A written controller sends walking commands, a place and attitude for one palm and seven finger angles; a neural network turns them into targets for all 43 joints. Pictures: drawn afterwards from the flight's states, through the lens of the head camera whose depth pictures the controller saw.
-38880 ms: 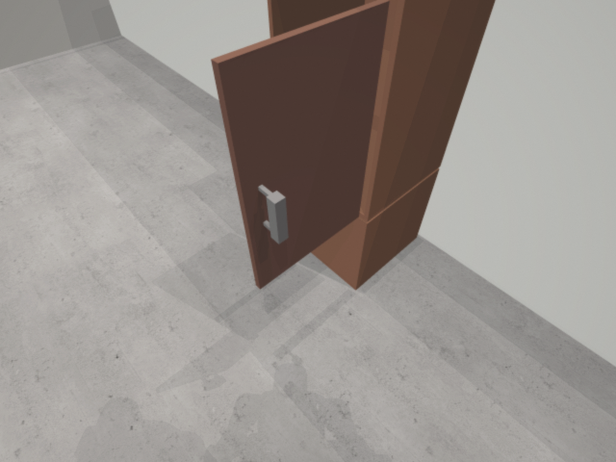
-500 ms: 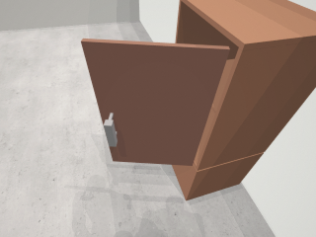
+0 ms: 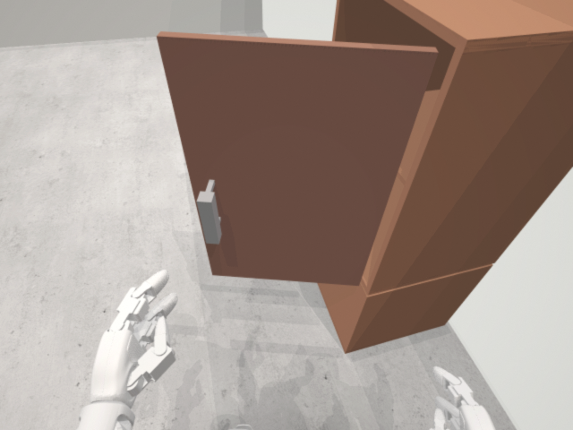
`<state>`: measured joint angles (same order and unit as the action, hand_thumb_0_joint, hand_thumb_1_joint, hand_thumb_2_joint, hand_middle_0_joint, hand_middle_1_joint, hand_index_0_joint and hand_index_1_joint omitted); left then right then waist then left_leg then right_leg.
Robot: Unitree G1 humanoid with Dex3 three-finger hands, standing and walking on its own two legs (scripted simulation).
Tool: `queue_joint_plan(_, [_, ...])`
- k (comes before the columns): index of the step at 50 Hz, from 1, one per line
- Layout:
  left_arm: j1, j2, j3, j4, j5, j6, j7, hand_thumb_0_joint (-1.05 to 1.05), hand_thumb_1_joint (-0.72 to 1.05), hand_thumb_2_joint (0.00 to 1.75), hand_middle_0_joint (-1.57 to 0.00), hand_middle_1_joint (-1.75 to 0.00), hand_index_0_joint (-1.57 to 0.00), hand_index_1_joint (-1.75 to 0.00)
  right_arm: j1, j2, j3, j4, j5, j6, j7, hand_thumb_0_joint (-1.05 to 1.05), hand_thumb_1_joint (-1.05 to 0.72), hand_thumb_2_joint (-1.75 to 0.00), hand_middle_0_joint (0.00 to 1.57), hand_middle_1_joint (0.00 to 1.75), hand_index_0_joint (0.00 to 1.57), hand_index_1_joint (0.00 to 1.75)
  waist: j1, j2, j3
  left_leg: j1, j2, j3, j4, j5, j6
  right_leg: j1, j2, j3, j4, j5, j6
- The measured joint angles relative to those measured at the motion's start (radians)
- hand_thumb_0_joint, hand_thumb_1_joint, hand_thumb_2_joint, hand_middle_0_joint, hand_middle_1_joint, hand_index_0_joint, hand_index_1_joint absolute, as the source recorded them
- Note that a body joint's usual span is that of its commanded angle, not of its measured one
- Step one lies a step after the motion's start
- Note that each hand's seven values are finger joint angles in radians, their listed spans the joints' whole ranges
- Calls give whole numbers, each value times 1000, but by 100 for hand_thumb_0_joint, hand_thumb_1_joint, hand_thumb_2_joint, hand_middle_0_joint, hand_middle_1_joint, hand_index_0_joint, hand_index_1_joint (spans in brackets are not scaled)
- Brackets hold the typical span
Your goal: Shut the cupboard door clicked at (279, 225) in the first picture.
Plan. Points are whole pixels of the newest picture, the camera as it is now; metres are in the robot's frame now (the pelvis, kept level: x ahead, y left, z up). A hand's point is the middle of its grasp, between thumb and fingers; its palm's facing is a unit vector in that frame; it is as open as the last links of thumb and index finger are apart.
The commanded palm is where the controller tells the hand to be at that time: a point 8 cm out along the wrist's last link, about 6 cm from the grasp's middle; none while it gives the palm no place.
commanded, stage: raise the hand and make a fist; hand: left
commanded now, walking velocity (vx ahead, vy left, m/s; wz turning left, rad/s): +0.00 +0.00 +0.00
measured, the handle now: (212, 211) +0.52 +0.16 -0.02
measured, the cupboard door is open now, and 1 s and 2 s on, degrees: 70 70 70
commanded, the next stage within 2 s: bring the fist close to the handle in 1.68 s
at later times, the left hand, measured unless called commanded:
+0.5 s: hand (183, 376) +0.21 +0.15 -0.03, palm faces -0.08 -1.00 +0.00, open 4.6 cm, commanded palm +0.18 +0.21 -0.02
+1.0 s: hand (172, 362) +0.23 +0.17 -0.02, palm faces -0.05 -1.00 -0.02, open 3.1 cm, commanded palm +0.21 +0.22 -0.02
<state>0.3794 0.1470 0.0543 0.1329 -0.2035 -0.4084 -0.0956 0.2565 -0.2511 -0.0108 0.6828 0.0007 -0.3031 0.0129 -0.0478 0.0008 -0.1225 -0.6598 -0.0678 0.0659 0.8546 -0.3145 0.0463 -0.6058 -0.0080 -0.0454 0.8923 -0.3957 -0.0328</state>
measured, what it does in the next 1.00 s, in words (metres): lowers itself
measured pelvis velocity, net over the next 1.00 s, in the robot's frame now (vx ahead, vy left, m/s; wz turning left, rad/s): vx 0.02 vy -0.01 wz -0.03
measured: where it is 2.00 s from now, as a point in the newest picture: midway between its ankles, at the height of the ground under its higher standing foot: outside the picture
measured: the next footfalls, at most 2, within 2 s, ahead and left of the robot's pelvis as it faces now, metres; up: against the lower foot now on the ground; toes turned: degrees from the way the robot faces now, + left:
none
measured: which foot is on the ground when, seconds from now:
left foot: down 0.00-1.00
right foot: down 0.00-1.00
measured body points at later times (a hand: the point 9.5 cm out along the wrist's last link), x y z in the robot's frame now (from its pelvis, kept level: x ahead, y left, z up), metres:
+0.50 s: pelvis +0.01 -0.03 -0.08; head +0.09 -0.02 +0.37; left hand +0.21 +0.20 -0.03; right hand +0.21 -0.23 -0.16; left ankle +0.07 +0.06 -0.69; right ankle +0.03 -0.11 -0.69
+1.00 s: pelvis +0.02 -0.01 -0.07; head +0.09 +0.01 +0.38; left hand +0.23 +0.22 -0.02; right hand +0.22 -0.24 -0.13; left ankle +0.07 +0.06 -0.69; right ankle +0.03 -0.11 -0.69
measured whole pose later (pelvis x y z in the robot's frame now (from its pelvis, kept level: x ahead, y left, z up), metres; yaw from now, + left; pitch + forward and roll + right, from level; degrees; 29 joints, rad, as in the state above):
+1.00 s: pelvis +0.02 -0.01 -0.07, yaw -1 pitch +19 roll -4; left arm 0.46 0.25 0.11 -0.06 -0.27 -0.43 -0.26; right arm 0.21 -0.23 0.01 0.48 0.03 -0.15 -0.04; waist 0.01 0.03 -0.20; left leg -1.10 -0.01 0.01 1.29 -0.53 0.08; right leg -0.99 0.06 -0.11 1.24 -0.58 -0.05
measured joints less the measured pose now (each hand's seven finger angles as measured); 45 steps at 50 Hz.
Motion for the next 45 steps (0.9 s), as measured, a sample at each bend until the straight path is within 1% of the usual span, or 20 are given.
queue_joint_plan(2, [-8, 3, 10, 18, -17, -137, -104, 0, 91, 90, -29, -40, -29, -40, -39, -4, -16, -51, -1, 16, 12, 1, -91, -90, 20, 30, 20, 30, 15, -12, -34, -120, 15, 10, 131, -53, -1, -122, 12, 7, 128, -51, 3])
queue_joint_plan(3, [-2, 10, 11, 21, -21, -172, -146, 0, 91, 90, -31, -42, -30, -42, -55, -6, -24, -80, 4, 27, 15, 1, -90, -90, 20, 30, 20, 30, 24, -19, -42, -171, 21, 13, 192, -78, 10, -174, 18, 8, 188, -74, 1])
queue_joint_plan(4, [11, 18, 9, 17, -26, -182, -177, 0, 91, 90, -32, -43, -32, -44, -69, -8, -29, -111, 10, 40, 15, 1, -90, -90, 20, 30, 20, 30, 32, -25, -45, -216, 25, 14, 246, -100, 24, -218, 22, 7, 241, -93, -2])
queue_joint_plan(5, [30, 26, 5, 10, -31, -172, -197, 0, 91, 90, -34, -45, -34, -45, -78, -13, -33, -141, 18, 52, 13, 1, -90, -90, 20, 30, 20, 30, 40, -30, -47, -253, 28, 12, 291, -112, 31, -254, 24, 3, 287, -113, -5])
queue_joint_plan(7, [84, 40, 1, -16, -40, -119, -203, 0, 91, 90, -38, -49, -38, -49, -90, -19, -34, -187, 27, 70, 2, 1, -91, -90, 20, 30, 20, 30, 57, -34, -52, -314, 31, 5, 364, -145, 33, -308, 26, -8, 352, -142, -8])
queue_joint_plan(9, [145, 55, 3, -61, -46, -72, -178, 0, 90, 90, -41, -53, -41, -53, -95, -18, -29, -216, 31, 79, -13, 2, -91, -90, 20, 30, 20, 30, 74, -31, -56, -358, 35, -11, 413, -166, 30, -342, 30, -26, 390, -167, -16])
queue_joint_plan(10, [173, 62, 5, -92, -47, -61, -160, 1, 90, 90, -43, -55, -43, -55, -96, -16, -26, -224, 31, 78, -20, 2, -91, -90, 20, 30, 20, 30, 82, -27, -55, -374, 38, -22, 431, -173, 30, -351, 33, -38, 398, -174, -19])
queue_joint_plan(13, [223, 84, 13, -189, -49, -85, -121, 1, 90, 90, -49, -61, -48, -61, -97, -2, -5, -222, 26, 65, -36, 2, -91, -90, 20, 30, 20, 30, 102, -9, -50, -410, 45, -58, 467, -190, 21, -367, 43, -73, 406, -185, -30])
queue_joint_plan(15, [213, 90, 17, -234, -53, -116, -123, 2, 90, 90, -52, -65, -52, -65, -101, 8, 13, -206, 21, 55, -42, 2, -91, -90, 20, 30, 20, 30, 108, 7, -50, -434, 48, -79, 483, -196, 15, -380, 49, -93, 405, -188, -36])
queue_joint_plan(17, [178, 92, 19, -255, -56, -122, -147, 2, 90, 90, -56, -69, -55, -69, -105, 20, 29, -187, 21, 52, -44, 2, -90, -90, 20, 30, 20, 30, 109, 23, -51, -457, 52, -92, 494, -200, 11, -395, 55, -106, 405, -188, -39])
queue_joint_plan(18, [157, 92, 20, -256, -58, -110, -164, 1, 90, 90, -57, -71, -57, -71, -105, 28, 35, -179, 23, 55, -44, 2, -90, -90, 20, 30, 20, 30, 108, 30, -52, -465, 55, -95, 496, -202, 9, -403, 58, -108, 404, -188, -40])
queue_joint_plan(22, [94, 96, 36, -232, -69, 2, -220, 1, 90, 90, -65, -78, -65, -79, -89, 64, 42, -160, 35, 87, -50, 2, -90, -90, 20, 30, 20, 30, 94, 39, -57, -472, 64, -86, 486, -207, 7, -416, 66, -97, 394, -188, -40])
queue_joint_plan(24, [90, 97, 54, -220, -80, 49, -227, 1, 90, 90, -68, -82, -68, -83, -72, 75, 37, -155, 37, 104, -53, 2, -90, -90, 20, 30, 20, 30, 84, 40, -61, -463, 67, -77, 474, -210, 6, -412, 69, -87, 386, -188, -37])
queue_joint_plan(25, [95, 96, 64, -217, -86, 60, -225, 1, 90, 90, -70, -84, -70, -85, -62, 77, 33, -153, 38, 111, -53, 2, -90, -90, 20, 30, 20, 30, 79, 39, -63, -456, 68, -72, 468, -212, 6, -408, 70, -81, 381, -189, -36])
queue_joint_plan(27, [111, 92, 83, -216, -96, 57, -216, 1, 90, 90, -74, -88, -74, -89, -44, 75, 24, -148, 37, 118, -55, 2, -90, -90, 20, 30, 20, 30, 72, 38, -67, -445, 69, -65, 456, -215, 7, -400, 71, -73, 373, -190, -33])
queue_joint_plan(30, [135, 87, 96, -220, -104, 16, -204, 1, 90, 90, -79, -94, -79, -95, -24, 57, 9, -144, 34, 120, -56, 2, -90, -90, 20, 30, 20, 30, 66, 37, -72, -439, 67, -59, 450, -218, 11, -396, 69, -66, 368, -193, -30])
queue_joint_plan(33, [143, 83, 90, -217, -104, -25, -204, 1, 90, 90, -85, -100, -84, -101, -18, 30, -4, -144, 33, 119, -58, 2, -90, -90, 20, 30, 20, 30, 64, 38, -74, -446, 65, -57, 456, -222, 15, -403, 67, -65, 374, -198, -27])
queue_joint_plan(35, [138, 84, 79, -211, -101, -38, -207, 1, 90, 90, -88, -104, -88, -105, -20, 15, -11, -148, 34, 120, -60, 2, -90, -90, 20, 30, 20, 30, 63, 37, -73, -454, 64, -55, 463, -225, 19, -410, 66, -64, 381, -200, -25])
queue_joint_plan(39, [122, 91, 58, -212, -88, -34, -197, 1, 90, 90, -96, -112, -96, -113, -31, 1, -18, -164, 34, 126, -64, 2, -90, -90, 20, 30, 20, 30, 61, 33, -68, -463, 63, -54, 471, -227, 23, -417, 65, -64, 386, -201, -23])
queue_joint_plan(45, [104, 97, 56, -219, -77, -27, -163, 1, 90, 90, -107, -124, -107, -125, -47, 14, -6, -191, 33, 144, -59, 2, -91, -90, 20, 30, 20, 30, 58, 31, -71, -449, 62, -56, 455, -219, 27, -401, 64, -64, 366, -191, -19])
